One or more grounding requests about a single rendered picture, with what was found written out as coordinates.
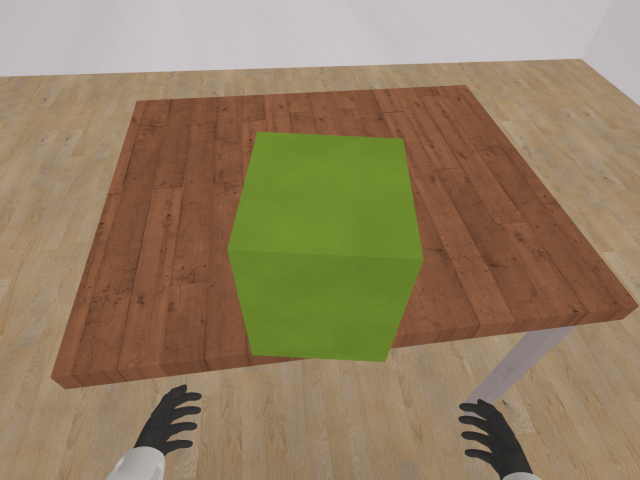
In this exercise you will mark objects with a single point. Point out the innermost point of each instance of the carton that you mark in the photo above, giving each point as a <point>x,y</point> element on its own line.
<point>325,247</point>

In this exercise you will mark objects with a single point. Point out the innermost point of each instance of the left robot hand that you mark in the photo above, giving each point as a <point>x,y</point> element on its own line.
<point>158,430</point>

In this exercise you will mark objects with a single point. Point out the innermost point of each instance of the table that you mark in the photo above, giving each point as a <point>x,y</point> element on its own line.
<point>157,297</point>

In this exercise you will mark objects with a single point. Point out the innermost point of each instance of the right robot hand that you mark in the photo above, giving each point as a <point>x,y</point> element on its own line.
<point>507,456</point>

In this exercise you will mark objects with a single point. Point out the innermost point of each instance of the left robot forearm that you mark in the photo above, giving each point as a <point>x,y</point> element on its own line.
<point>141,463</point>

